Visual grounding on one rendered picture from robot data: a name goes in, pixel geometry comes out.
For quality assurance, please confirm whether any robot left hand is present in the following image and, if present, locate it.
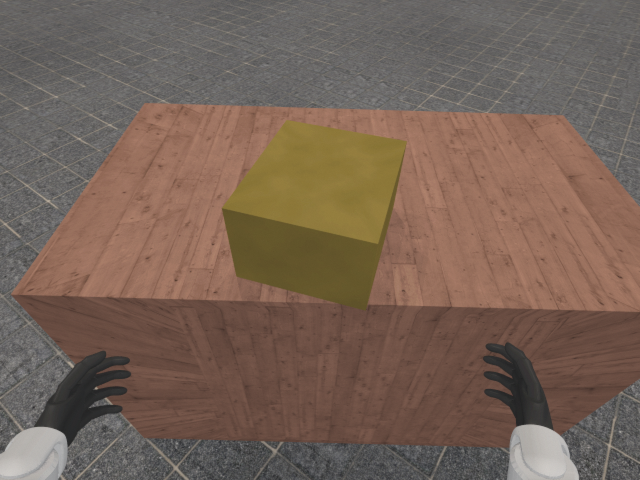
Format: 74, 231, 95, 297
34, 351, 131, 447

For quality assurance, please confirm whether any robot right hand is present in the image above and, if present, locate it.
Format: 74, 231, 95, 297
483, 342, 554, 431

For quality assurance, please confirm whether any carton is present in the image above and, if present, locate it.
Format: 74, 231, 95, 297
222, 120, 407, 311

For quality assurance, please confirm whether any pedestal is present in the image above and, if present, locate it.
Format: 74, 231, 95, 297
11, 103, 640, 448

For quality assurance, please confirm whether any right robot forearm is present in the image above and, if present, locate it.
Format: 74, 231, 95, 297
507, 424, 579, 480

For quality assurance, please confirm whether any left robot forearm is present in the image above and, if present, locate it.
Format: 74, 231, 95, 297
0, 427, 68, 480

